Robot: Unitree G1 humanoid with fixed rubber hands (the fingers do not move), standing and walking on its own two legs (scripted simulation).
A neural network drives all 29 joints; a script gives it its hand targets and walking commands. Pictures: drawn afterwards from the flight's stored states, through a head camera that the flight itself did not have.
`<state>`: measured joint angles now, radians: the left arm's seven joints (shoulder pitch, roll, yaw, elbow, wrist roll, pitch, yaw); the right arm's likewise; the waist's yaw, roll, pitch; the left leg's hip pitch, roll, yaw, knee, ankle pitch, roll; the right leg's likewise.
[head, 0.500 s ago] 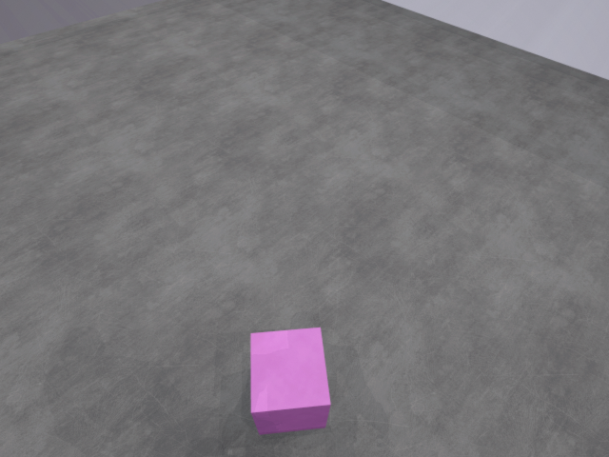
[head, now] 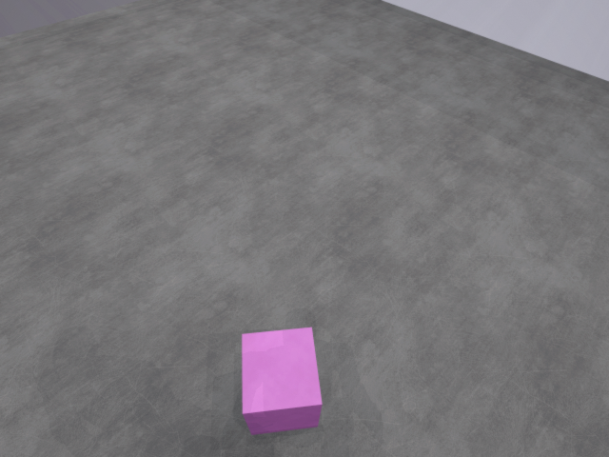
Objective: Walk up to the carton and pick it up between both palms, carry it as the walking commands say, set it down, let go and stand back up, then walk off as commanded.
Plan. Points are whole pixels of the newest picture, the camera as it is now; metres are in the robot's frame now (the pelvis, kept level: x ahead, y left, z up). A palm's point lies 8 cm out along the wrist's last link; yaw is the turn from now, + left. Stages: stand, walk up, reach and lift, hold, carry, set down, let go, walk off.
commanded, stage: stand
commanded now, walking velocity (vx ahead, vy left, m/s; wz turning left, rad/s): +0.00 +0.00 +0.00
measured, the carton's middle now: (281, 382) +0.42 +0.06 -0.65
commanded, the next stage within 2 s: reach and lift in 0.62 s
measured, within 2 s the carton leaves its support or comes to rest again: neither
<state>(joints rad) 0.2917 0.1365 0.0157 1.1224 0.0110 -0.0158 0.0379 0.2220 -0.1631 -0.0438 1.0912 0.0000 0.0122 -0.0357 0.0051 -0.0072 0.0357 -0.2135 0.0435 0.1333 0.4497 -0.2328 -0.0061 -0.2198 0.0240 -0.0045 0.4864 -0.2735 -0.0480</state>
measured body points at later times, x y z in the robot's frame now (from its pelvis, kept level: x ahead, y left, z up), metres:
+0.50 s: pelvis +0.00 +0.00 +0.00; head +0.02 -0.01 +0.45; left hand -0.01 +0.22 -0.16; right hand +0.02 -0.22 -0.16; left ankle +0.00 +0.12 -0.74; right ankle -0.01 -0.10 -0.74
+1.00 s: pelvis -0.01 +0.01 -0.02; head +0.07 +0.01 +0.42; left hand +0.15 +0.23 -0.15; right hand +0.16 -0.20 -0.15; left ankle +0.00 +0.12 -0.74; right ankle -0.01 -0.10 -0.74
